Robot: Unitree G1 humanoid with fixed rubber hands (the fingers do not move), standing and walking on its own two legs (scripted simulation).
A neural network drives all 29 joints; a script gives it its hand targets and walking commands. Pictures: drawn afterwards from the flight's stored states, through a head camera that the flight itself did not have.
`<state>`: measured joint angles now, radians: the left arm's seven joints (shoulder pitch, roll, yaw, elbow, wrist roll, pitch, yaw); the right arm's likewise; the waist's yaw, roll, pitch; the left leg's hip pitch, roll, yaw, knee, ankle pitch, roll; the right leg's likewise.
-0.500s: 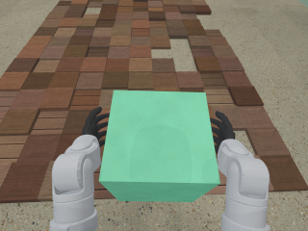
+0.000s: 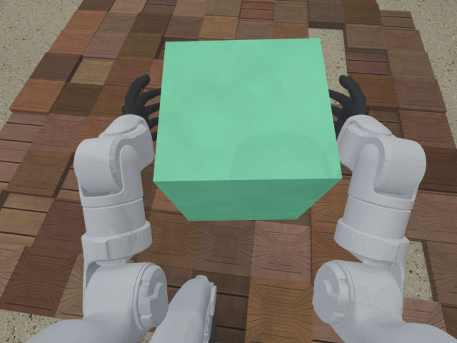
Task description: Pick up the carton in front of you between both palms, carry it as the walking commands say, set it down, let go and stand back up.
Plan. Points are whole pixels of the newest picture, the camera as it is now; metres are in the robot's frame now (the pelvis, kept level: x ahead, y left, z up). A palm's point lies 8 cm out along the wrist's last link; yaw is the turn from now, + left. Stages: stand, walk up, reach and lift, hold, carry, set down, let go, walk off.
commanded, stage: carry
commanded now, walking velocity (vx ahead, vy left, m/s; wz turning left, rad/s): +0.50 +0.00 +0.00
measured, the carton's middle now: (242, 146) +0.40 +0.04 +0.07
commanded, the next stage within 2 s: none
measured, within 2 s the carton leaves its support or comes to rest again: neither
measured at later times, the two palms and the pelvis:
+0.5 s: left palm out of the picture +0.72 +0.15 +0.19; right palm out of the picture +0.72 -0.14 +0.21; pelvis +0.36 +0.02 +0.04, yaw +1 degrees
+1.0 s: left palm out of the picture +1.00 +0.16 +0.12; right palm out of the picture +1.02 -0.14 +0.12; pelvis +0.70 -0.01 +0.03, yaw +3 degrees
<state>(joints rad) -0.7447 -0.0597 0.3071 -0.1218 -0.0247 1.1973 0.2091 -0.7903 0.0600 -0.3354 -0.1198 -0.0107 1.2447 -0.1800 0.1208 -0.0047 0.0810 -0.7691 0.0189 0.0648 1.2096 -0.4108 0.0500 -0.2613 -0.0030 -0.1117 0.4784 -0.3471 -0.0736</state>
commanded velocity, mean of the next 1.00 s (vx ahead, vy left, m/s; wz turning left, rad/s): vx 0.50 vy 0.00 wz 0.00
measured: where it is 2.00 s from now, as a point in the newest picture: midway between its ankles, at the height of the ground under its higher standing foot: (279, 81)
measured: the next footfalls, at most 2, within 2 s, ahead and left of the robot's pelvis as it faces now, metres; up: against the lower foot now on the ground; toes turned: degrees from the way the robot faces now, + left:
left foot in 0.12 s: +0.32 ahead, +0.07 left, +0.03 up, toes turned +5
right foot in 0.64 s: +0.62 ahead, -0.07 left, +0.03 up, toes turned -3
